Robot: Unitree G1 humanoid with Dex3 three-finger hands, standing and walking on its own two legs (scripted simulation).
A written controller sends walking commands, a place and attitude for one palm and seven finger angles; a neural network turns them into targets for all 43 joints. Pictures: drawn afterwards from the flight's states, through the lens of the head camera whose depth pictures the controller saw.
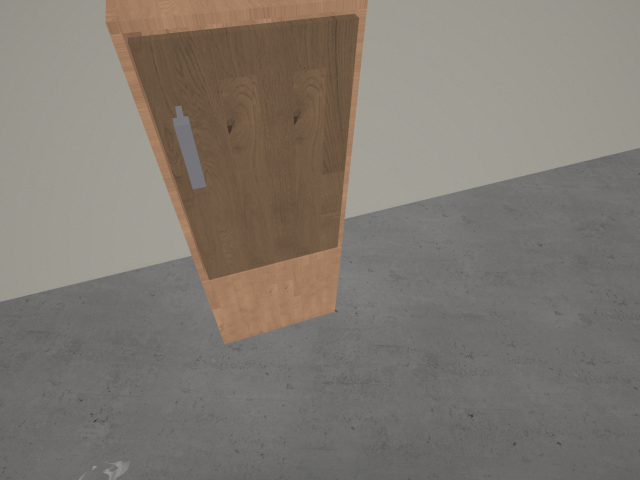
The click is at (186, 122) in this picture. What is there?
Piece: cupboard door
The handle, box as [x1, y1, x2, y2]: [173, 106, 205, 188]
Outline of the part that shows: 175,106 177,117 173,118 173,123 192,187 196,188 205,186 187,116 184,116 182,114 180,106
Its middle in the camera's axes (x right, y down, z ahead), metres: -0.23 -0.16 +0.67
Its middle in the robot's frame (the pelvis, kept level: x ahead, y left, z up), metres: +0.61 +0.26 +0.06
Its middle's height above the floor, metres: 0.83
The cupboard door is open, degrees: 0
